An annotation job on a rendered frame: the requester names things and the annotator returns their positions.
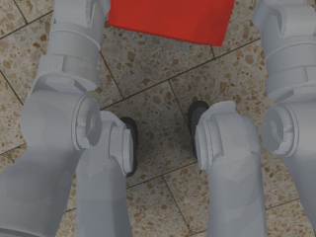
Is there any robot left forearm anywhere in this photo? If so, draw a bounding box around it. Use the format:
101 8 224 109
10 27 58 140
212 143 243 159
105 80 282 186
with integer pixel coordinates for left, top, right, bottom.
20 0 112 135

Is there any robot right upper arm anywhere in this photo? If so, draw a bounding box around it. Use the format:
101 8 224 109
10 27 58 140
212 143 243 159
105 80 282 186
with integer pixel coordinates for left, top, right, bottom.
260 101 316 233

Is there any carton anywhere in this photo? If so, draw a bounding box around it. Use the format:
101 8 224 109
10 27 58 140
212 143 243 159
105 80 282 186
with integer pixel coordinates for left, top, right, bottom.
108 0 235 46

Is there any right robot thigh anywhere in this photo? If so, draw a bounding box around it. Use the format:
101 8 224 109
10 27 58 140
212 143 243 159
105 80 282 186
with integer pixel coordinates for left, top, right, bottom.
195 112 268 237

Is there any robot left upper arm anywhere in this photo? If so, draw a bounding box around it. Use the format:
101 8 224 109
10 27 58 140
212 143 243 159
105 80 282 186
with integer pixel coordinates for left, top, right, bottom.
0 90 103 237

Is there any robot right shin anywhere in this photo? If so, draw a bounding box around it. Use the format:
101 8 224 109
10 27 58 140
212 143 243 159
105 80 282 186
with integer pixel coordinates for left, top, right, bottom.
197 101 262 158

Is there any robot right forearm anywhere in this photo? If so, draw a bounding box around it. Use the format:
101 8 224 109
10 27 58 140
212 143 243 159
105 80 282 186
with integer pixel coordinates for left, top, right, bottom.
251 0 316 104

